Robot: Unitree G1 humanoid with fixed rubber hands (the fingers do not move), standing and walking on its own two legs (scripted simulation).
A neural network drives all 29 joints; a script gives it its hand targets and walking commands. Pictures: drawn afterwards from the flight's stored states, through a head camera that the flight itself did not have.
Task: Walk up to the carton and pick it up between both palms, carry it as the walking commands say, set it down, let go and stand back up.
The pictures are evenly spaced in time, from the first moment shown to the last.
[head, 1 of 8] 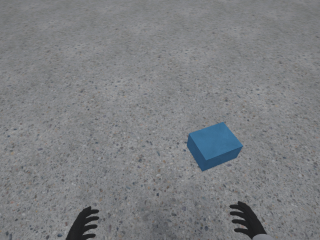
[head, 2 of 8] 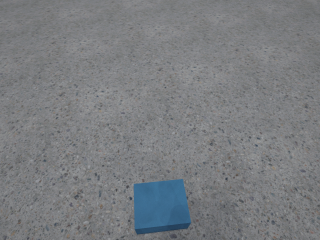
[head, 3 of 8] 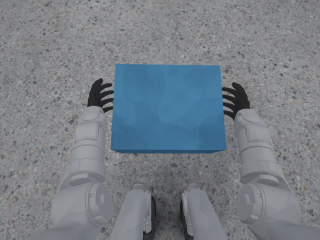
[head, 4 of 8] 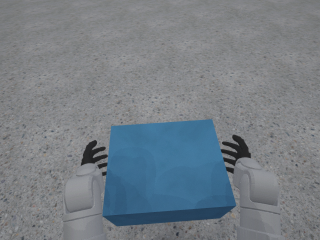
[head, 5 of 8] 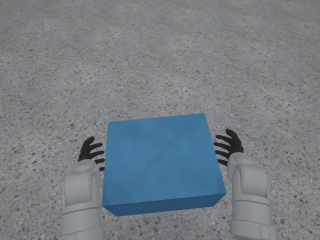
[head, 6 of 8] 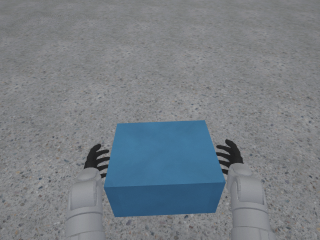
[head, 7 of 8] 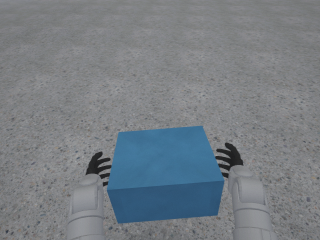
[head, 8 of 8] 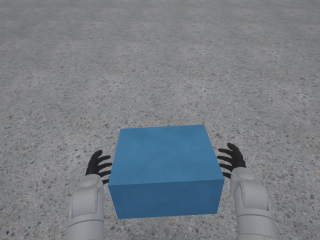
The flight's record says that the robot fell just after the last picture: no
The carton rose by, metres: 0.71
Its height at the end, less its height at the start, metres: +0.63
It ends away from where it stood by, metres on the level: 4.73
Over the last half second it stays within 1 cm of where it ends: no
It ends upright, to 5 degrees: no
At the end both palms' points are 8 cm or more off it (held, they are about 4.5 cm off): no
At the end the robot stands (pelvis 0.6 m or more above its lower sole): yes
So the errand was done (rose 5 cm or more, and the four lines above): no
